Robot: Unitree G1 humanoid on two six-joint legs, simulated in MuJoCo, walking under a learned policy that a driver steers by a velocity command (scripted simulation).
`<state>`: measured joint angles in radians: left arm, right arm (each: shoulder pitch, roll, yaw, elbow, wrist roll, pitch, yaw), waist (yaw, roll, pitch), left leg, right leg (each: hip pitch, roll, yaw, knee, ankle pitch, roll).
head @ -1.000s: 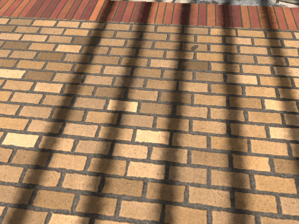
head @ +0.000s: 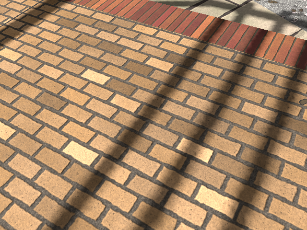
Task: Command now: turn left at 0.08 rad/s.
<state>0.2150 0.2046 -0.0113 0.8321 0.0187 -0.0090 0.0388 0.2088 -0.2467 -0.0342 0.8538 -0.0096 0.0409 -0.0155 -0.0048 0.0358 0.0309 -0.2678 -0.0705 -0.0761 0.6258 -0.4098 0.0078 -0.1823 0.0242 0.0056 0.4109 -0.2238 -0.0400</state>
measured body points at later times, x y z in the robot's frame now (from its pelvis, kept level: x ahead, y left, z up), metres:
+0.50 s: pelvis -0.01 +0.01 +0.00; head -0.01 +0.01 +0.45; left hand +0.02 +0.27 -0.15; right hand +0.01 -0.24 -0.15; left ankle -0.02 +0.13 -0.74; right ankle +0.00 -0.10 -0.74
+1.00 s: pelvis +0.10 -0.02 +0.00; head +0.11 -0.03 +0.45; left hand +0.01 +0.21 -0.14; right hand +0.20 -0.26 -0.15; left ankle +0.15 +0.11 -0.68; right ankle +0.01 -0.09 -0.74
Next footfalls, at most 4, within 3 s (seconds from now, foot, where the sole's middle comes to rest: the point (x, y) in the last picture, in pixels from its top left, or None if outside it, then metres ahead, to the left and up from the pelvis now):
0.10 left None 0.02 0.12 -0.78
1.22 left None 0.39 0.08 -0.78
1.70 right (188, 217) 0.55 -0.08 -0.78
2.22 left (150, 193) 0.67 0.08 -0.78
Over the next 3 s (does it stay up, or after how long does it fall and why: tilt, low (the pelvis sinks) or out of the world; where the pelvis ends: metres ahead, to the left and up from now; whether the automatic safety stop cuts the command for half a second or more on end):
stays up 0.88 -0.18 0.00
